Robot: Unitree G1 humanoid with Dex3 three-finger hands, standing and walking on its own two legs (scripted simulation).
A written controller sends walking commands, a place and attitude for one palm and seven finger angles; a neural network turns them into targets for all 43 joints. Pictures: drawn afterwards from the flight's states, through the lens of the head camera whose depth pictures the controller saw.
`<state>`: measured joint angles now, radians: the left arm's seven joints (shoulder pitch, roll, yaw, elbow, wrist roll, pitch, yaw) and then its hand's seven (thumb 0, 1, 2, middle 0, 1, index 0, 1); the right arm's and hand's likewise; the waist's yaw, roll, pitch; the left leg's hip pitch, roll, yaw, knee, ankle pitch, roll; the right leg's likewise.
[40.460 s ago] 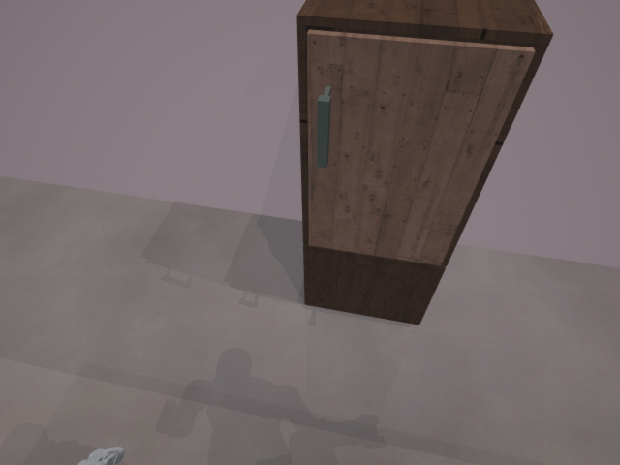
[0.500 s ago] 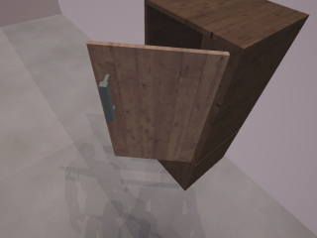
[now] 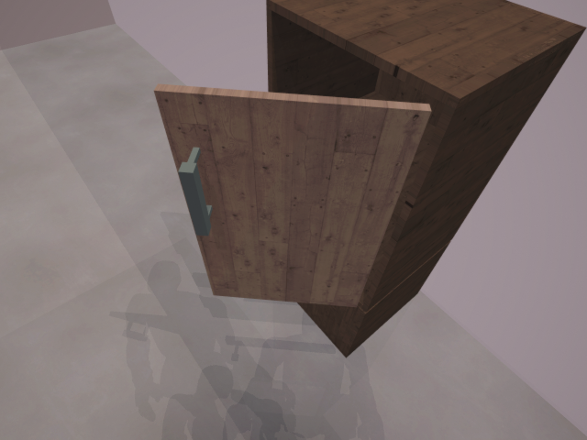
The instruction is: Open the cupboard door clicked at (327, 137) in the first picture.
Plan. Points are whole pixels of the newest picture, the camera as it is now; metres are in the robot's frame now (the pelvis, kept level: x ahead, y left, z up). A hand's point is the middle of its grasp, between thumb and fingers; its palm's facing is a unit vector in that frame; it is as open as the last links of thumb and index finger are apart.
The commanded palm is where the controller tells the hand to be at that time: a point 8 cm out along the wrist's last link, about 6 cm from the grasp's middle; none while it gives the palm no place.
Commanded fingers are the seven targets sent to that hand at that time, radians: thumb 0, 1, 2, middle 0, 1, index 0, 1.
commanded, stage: look again from close up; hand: left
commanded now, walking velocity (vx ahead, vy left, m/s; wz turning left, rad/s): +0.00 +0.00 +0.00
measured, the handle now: (199, 193) +0.48 +0.19 +0.04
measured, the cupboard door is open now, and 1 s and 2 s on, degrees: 46 46 46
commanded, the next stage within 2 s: shuffle to correct the standing spot in 0.58 s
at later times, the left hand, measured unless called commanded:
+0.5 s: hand out of the picture -0.01 +0.18 -0.17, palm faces -0.01 -0.98 -0.22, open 7.4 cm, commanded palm none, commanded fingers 0.00 0.90 0.90 -0.20 -0.30 -0.20 -0.30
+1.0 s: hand out of the picture -0.01 +0.17 -0.18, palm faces -0.01 -0.97 -0.24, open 7.4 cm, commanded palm none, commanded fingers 0.00 0.90 0.90 -0.20 -0.30 -0.20 -0.30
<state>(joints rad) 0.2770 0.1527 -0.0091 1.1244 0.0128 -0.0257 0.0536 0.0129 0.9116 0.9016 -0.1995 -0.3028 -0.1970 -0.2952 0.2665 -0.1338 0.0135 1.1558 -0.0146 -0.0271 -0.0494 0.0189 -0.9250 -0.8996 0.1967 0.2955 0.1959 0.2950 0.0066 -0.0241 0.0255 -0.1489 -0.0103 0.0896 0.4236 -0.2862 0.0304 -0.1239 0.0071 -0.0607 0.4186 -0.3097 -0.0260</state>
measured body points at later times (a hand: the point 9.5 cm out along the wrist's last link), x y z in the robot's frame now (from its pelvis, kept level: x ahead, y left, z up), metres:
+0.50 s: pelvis -0.02 +0.00 +0.00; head +0.00 -0.01 +0.45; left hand -0.01 +0.23 -0.15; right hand -0.01 -0.22 -0.17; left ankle -0.04 +0.09 -0.74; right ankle -0.06 -0.10 -0.74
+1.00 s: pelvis -0.04 -0.01 -0.01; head -0.01 -0.02 +0.44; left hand -0.01 +0.22 -0.16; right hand +0.00 -0.25 -0.17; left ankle -0.04 +0.09 -0.74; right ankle -0.06 -0.10 -0.74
